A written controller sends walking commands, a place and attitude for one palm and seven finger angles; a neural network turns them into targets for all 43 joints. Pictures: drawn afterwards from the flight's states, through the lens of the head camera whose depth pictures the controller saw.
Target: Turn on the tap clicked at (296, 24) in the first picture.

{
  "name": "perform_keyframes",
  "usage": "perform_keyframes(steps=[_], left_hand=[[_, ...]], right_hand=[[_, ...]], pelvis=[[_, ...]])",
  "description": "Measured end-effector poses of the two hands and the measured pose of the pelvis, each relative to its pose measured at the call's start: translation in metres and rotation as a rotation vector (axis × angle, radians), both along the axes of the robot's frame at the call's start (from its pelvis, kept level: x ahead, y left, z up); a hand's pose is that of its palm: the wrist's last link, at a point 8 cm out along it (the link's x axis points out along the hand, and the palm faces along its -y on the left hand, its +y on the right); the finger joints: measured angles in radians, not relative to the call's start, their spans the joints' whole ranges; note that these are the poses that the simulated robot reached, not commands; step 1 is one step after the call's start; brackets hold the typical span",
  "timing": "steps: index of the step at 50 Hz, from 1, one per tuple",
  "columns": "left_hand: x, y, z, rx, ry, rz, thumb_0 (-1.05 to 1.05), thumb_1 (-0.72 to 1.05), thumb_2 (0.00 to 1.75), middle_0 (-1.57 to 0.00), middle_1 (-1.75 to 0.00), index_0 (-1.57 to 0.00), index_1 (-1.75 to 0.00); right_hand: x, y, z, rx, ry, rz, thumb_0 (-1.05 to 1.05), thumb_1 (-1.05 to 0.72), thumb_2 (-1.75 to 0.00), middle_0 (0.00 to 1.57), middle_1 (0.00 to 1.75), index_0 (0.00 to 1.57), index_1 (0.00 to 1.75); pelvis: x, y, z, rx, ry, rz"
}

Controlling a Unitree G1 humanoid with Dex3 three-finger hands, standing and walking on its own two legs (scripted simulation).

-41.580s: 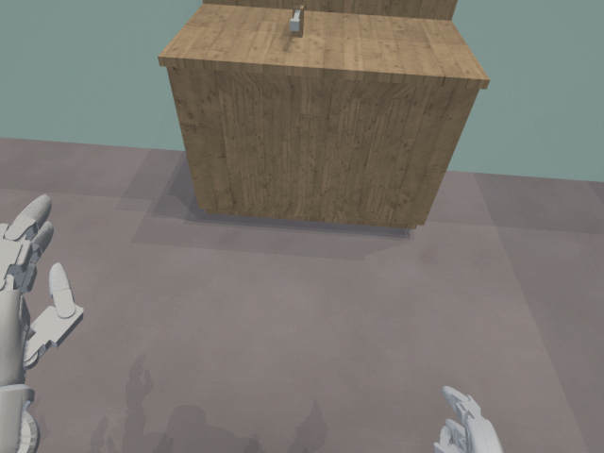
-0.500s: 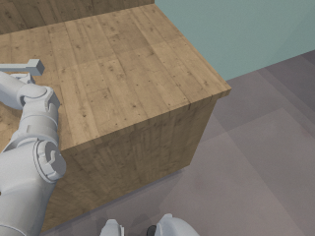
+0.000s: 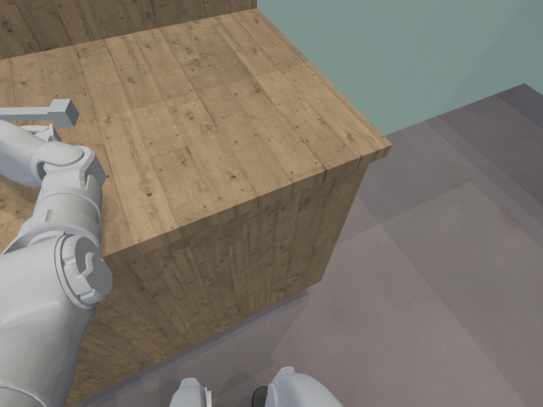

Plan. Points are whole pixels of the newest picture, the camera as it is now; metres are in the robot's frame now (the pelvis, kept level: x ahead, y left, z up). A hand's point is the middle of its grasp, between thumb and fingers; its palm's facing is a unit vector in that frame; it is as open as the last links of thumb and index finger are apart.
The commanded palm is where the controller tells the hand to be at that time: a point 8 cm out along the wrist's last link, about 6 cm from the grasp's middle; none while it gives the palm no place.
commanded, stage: push the lever round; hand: left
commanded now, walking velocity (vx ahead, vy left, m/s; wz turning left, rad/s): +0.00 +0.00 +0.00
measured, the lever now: (63, 113) +0.54 +0.23 +0.14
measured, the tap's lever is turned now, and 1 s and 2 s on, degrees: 67 67 67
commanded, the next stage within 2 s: none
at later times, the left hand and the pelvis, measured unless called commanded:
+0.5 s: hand (52, 132) +0.52 +0.25 +0.13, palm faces +0.84 -0.53 -0.14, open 8.5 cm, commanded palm +0.53 +0.27 +0.13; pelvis +0.00 +0.01 +0.00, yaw -1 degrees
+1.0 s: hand (54, 129) +0.52 +0.25 +0.13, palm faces +0.86 -0.50 -0.13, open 8.5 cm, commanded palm +0.52 +0.26 +0.13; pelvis +0.02 +0.00 +0.01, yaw +0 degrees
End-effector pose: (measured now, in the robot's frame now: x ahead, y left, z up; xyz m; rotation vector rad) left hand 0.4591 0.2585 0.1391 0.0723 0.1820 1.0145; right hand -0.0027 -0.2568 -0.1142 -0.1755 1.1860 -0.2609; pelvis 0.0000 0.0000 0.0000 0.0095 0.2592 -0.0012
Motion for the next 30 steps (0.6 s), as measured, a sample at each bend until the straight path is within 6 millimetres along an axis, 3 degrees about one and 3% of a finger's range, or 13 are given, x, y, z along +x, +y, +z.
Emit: perform_keyframes(steps=[14,30], left_hand=[[-0.001,0.001,-0.001,0.002,-0.007,-0.01,0.01,0.9,0.9,-0.15,-0.15,0.0,-0.07],[0.001,-0.001,-0.001,-0.001,-0.013,0.0,0.01,0.9,0.9,-0.15,-0.15,0.0,-0.05]], right_hand=[[0.0,0.013,0.002,-0.003,-0.014,-0.006,0.01,-0.91,-0.9,0.2,0.3,0.2,0.3],[0.013,0.014,0.004,-0.014,-0.024,-0.005,0.01,-0.91,-0.9,0.2,0.3,0.2,0.3]], pelvis=[[0.0,0.011,0.001,-0.005,-0.009,-0.014],[0.006,0.013,0.005,-0.005,-0.013,-0.016]])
